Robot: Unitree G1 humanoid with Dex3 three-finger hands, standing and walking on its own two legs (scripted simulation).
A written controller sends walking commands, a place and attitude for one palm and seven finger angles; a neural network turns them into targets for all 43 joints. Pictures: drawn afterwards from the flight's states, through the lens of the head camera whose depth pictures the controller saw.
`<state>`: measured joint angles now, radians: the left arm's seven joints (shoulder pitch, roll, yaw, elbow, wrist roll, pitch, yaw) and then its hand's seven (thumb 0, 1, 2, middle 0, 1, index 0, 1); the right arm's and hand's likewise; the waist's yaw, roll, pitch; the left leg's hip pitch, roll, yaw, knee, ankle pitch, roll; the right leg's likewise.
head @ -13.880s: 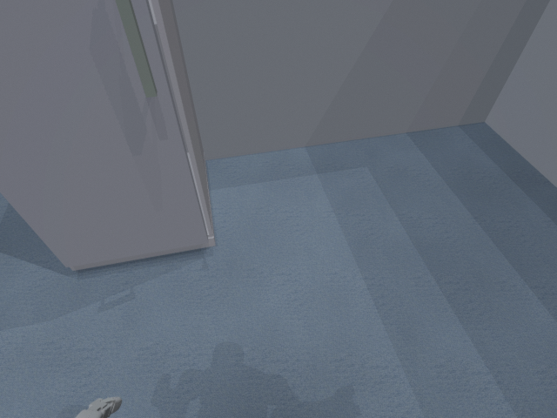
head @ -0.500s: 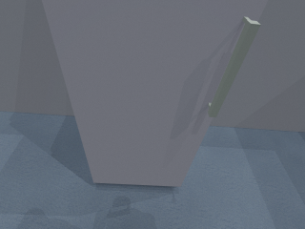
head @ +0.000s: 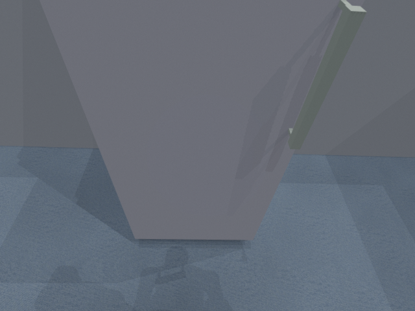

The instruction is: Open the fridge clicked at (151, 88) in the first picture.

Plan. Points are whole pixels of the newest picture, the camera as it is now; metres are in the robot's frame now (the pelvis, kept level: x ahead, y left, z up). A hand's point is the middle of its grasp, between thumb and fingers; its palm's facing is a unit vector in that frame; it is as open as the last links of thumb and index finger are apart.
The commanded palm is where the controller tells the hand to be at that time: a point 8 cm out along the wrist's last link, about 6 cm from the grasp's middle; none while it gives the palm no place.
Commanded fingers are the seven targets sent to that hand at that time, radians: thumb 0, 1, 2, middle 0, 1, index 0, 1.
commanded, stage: look again from close up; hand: right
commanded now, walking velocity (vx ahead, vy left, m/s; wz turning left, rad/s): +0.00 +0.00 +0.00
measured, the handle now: (314, 86) +0.52 -0.19 +0.19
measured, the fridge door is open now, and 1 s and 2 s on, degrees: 0 0 0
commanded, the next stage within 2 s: raise the hand to about handle height in 0.58 s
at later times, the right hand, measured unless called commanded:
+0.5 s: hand out of the picture +0.01 -0.18 -0.17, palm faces +0.04 +0.98 -0.20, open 7.4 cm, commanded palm none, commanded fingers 0.00 -0.90 -0.90 0.20 0.30 0.20 0.30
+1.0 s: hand (319, 266) +0.21 -0.18 +0.03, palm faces -0.04 +1.00 +0.01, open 8.1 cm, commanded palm +0.13 -0.25 -0.02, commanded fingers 0.00 -0.50 -0.73 0.23 0.56 0.23 0.56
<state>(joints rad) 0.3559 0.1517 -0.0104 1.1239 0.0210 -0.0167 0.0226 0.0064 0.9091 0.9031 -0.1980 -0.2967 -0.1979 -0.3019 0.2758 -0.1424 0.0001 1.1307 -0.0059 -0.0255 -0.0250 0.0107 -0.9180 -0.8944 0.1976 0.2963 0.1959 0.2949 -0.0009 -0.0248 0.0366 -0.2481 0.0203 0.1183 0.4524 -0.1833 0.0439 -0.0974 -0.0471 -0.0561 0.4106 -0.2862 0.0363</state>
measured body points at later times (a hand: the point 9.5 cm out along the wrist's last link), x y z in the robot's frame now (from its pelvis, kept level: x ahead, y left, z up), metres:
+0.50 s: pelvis +0.01 -0.01 +0.00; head +0.02 +0.00 +0.45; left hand -0.01 +0.20 -0.17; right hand +0.00 -0.23 -0.15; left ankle +0.04 +0.09 -0.74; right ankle -0.04 -0.14 -0.74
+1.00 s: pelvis -0.01 -0.02 -0.03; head -0.01 -0.02 +0.42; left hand +0.18 +0.25 -0.06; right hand +0.20 -0.23 +0.03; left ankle +0.04 +0.09 -0.74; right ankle -0.04 -0.14 -0.74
